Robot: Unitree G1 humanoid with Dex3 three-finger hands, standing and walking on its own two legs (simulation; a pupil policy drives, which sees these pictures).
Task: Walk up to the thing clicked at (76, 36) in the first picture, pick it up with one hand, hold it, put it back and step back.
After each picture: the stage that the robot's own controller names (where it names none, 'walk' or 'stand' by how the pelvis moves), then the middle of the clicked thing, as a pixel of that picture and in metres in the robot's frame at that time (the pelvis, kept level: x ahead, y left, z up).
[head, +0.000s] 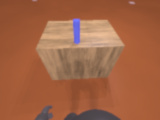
stand; (76, 32) +0.83 +0.22 +0.06
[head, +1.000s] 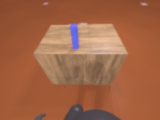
walk; (74, 38) +0.73 +0.26 +0.06
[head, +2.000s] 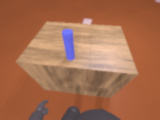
stand; (69, 46) +0.51 +0.22 +0.09
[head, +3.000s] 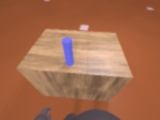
stand; (68, 53) +0.50 +0.22 +0.05
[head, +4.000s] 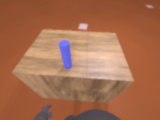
stand; (66, 56) +0.46 +0.22 +0.05
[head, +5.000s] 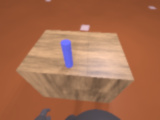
stand; (67, 55) +0.48 +0.22 +0.05
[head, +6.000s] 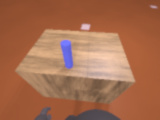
stand; (67, 55) +0.46 +0.22 +0.05
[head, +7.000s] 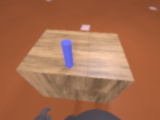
stand; (68, 55) +0.48 +0.22 +0.05
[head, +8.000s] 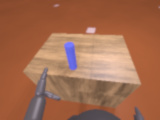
rise first; (71, 57) +0.46 +0.22 +0.06
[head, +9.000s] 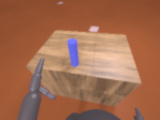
go down; (73, 54) +0.49 +0.21 +0.06
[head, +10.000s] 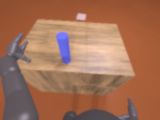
go down; (64, 50) +0.48 +0.20 +0.07
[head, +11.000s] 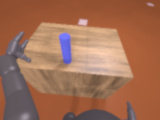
go down; (66, 50) +0.49 +0.21 +0.07
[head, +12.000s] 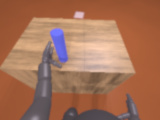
close in; (60, 48) +0.47 +0.22 +0.09
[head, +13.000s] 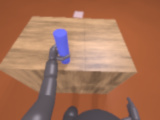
lift; (63, 49) +0.45 +0.19 +0.11
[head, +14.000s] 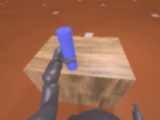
lift; (68, 52) +0.34 +0.16 +0.24
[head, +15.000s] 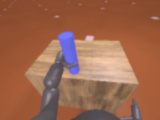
hold; (70, 56) +0.32 +0.14 +0.24
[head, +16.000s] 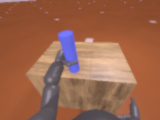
hold; (70, 54) +0.32 +0.15 +0.25
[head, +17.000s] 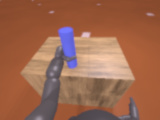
crouch; (69, 50) +0.38 +0.15 +0.23
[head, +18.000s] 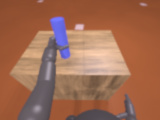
lower; (62, 40) +0.47 +0.19 +0.21
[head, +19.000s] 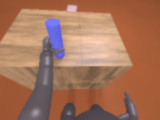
lower; (57, 42) +0.49 +0.21 +0.12
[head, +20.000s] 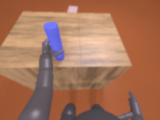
lower; (56, 44) +0.48 +0.21 +0.12
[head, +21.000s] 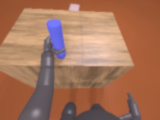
lower; (58, 42) +0.48 +0.21 +0.12
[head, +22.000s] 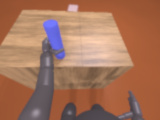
lower; (56, 42) +0.48 +0.21 +0.12
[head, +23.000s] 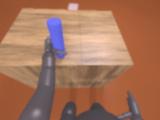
open; (58, 41) +0.49 +0.20 +0.12
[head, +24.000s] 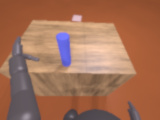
sink last; (65, 52) +0.45 +0.19 +0.10
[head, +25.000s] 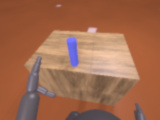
stand; (73, 53) +0.49 +0.21 +0.08
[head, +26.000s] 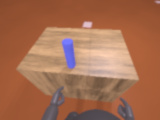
stand; (69, 55) +0.45 +0.20 +0.07
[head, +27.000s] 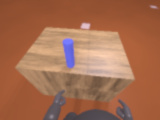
stand; (69, 54) +0.47 +0.20 +0.06
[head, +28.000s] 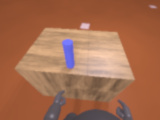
stand; (69, 55) +0.46 +0.20 +0.06
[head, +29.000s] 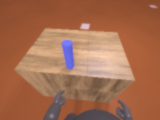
stand; (68, 56) +0.46 +0.20 +0.06
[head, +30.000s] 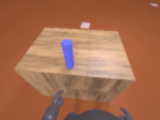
stand; (68, 56) +0.45 +0.20 +0.06
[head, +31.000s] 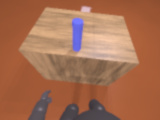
walk; (77, 37) +0.58 +0.14 +0.07
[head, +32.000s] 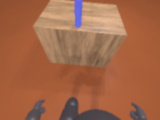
walk; (78, 14) +0.90 +0.25 +0.08
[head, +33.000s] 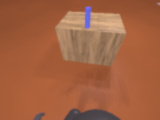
stand; (87, 18) +1.19 +0.19 +0.07
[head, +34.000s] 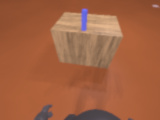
stand; (84, 20) +1.13 +0.20 +0.05
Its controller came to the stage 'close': yes
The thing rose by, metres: 0.20
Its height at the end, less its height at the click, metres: +0.00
